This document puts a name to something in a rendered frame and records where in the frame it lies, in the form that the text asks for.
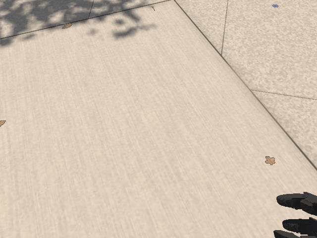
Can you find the robot right hand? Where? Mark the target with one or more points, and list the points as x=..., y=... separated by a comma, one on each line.
x=306, y=227

